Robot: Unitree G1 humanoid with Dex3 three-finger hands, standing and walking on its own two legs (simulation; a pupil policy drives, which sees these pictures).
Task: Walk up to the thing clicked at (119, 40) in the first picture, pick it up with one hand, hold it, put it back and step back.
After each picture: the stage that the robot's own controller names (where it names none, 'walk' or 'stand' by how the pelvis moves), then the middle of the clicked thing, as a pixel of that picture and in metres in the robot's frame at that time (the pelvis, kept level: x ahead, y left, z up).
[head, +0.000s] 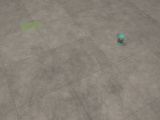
stand; (120, 39) +1.39 -0.48 -0.72
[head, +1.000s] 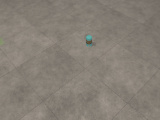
walk; (88, 41) +1.33 -0.04 -0.70
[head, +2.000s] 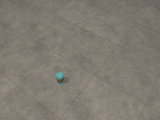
walk; (60, 78) +0.81 +0.22 -0.71
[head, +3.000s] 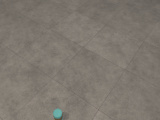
walk; (58, 115) +0.47 +0.17 -0.69
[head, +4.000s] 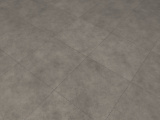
stand; out of the picture +0.37 +0.16 -0.71
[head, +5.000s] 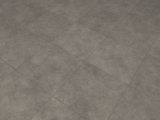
stand; out of the picture +0.34 +0.17 -0.72
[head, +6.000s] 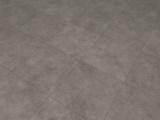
stand; out of the picture +0.35 +0.18 -0.72
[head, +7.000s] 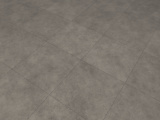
stand; out of the picture +0.35 +0.18 -0.73
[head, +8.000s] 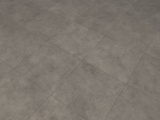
stand; out of the picture +0.35 +0.17 -0.73
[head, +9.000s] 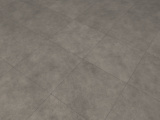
stand; out of the picture +0.34 +0.17 -0.73
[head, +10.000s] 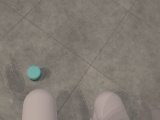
go down; (34, 74) +0.41 +0.20 -0.42
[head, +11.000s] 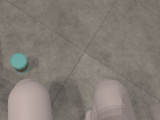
go down; (20, 63) +0.42 +0.24 -0.32
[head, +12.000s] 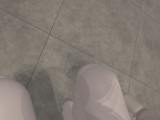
close in; out of the picture +0.39 +0.28 -0.22
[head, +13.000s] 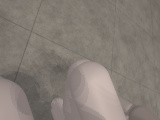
close; out of the picture +0.39 +0.29 -0.22
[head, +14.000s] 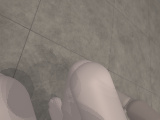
close; out of the picture +0.36 +0.28 -0.22
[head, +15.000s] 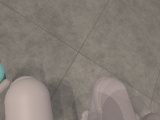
lift; out of the picture +0.31 +0.28 -0.09
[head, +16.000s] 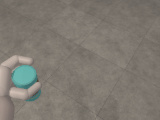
hold; (27, 84) +0.33 +0.17 +0.04
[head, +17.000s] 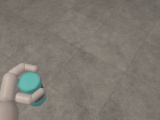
hold; (33, 90) +0.32 +0.17 +0.01
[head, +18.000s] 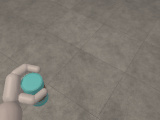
crouch; (35, 90) +0.32 +0.16 +0.00
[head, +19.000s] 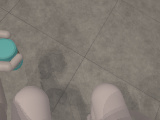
crouch; (8, 55) +0.42 +0.22 -0.09
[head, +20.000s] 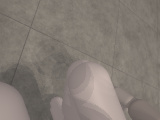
lower; out of the picture +0.39 +0.32 -0.22
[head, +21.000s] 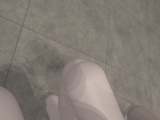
lower; out of the picture +0.40 +0.31 -0.22
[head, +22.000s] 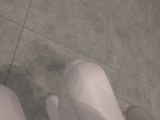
lower; out of the picture +0.40 +0.31 -0.22
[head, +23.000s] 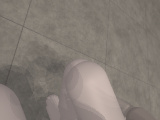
lower; out of the picture +0.40 +0.31 -0.22
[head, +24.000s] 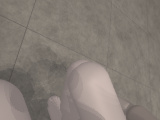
loosen; out of the picture +0.39 +0.30 -0.22
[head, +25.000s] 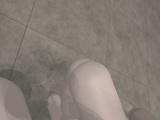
withdraw; out of the picture +0.39 +0.29 -0.22
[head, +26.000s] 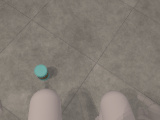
walk; (42, 73) +0.43 +0.21 -0.43
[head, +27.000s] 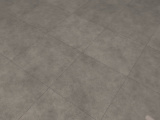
stand; out of the picture +0.37 +0.17 -0.66
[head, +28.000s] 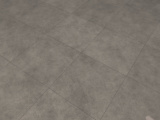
stand; out of the picture +0.37 +0.18 -0.67
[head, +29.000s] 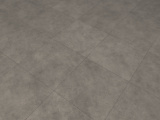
stand; out of the picture +0.38 +0.16 -0.72
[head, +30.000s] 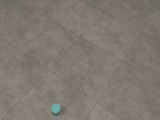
walk; (56, 110) +0.43 +0.13 -0.70
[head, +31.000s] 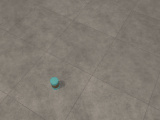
walk; (55, 83) +0.63 +0.20 -0.69
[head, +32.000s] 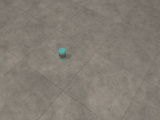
walk; (62, 54) +0.95 +0.18 -0.69
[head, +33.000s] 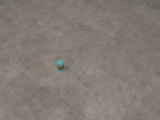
stand; (60, 66) +1.00 +0.19 -0.72
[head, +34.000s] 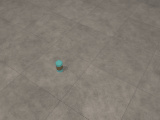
stand; (59, 66) +0.99 +0.20 -0.73
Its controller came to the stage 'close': yes
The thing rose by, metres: 0.70
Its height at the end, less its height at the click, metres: +0.00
